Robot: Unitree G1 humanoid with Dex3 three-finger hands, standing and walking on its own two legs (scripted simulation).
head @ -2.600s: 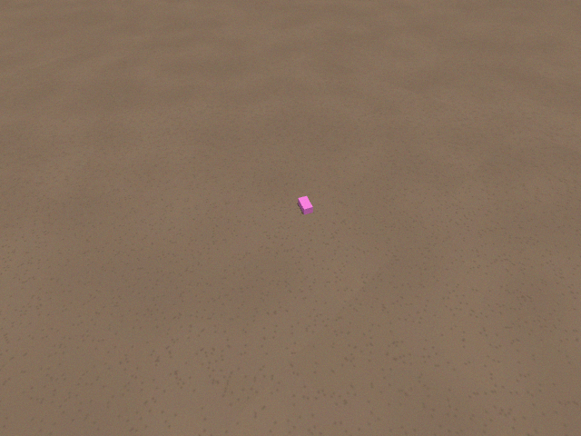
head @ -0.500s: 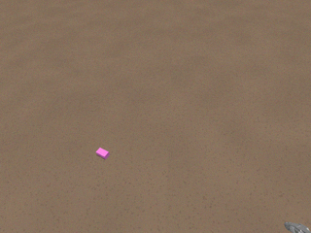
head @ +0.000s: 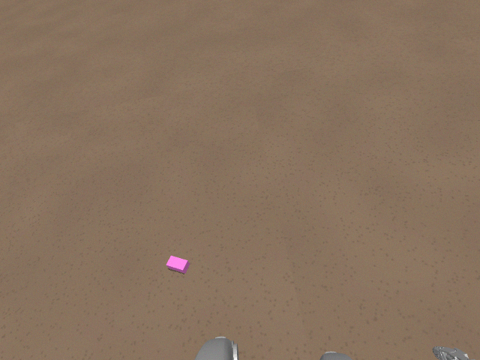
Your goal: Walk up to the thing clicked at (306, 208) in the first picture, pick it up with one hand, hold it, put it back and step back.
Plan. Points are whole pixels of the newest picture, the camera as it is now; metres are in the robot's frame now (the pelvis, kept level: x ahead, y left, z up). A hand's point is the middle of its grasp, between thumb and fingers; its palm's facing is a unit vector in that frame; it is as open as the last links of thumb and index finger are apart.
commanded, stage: walk up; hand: left
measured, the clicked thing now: (178, 264) +0.63 +0.41 -0.72
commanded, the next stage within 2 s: none
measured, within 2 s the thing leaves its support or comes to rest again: neither
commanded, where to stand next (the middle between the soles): +0.18 +0.33 m, yaw -21 degrees
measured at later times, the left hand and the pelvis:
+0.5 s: hand (13, 349) +0.21 +0.50 -0.12, palm faces -0.22 -0.80 -0.56, open 7.4 cm; pelvis +0.07 +0.22 -0.01, yaw -10 degrees
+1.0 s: hand out of the picture +0.27 +0.69 -0.14, palm faces -0.27 -0.83 -0.50, open 7.4 cm; pelvis +0.11 +0.41 -0.01, yaw -18 degrees
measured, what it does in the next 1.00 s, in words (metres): steps to the left, turning right: left foot, then right foot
